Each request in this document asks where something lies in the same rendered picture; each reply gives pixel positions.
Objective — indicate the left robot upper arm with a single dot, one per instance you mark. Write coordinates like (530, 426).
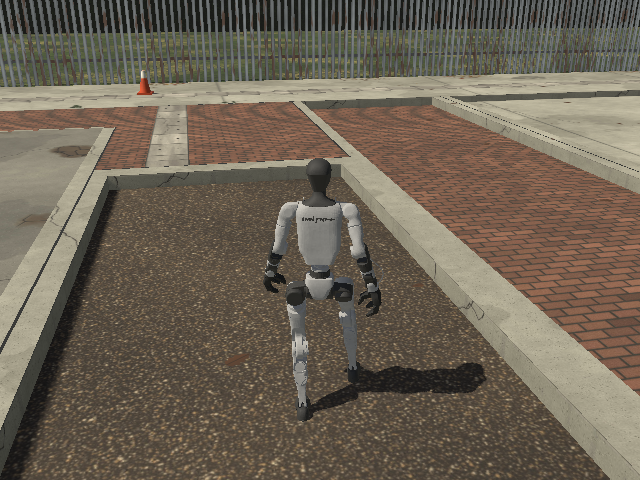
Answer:
(287, 212)

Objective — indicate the left robot hand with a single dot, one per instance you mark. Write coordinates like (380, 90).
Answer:
(276, 279)

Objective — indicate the right robot hand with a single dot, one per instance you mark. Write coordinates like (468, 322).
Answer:
(375, 303)

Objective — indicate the robot shin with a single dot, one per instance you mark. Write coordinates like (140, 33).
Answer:
(350, 341)
(300, 375)

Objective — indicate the robot left shin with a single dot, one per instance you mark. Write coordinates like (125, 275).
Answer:
(300, 375)

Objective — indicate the right robot forearm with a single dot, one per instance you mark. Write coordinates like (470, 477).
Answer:
(367, 272)

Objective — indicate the robot right shin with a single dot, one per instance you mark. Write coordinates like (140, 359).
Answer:
(350, 341)

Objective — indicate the left robot forearm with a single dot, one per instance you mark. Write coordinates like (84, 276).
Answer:
(272, 262)

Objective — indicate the right robot upper arm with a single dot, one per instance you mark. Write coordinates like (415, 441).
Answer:
(351, 212)

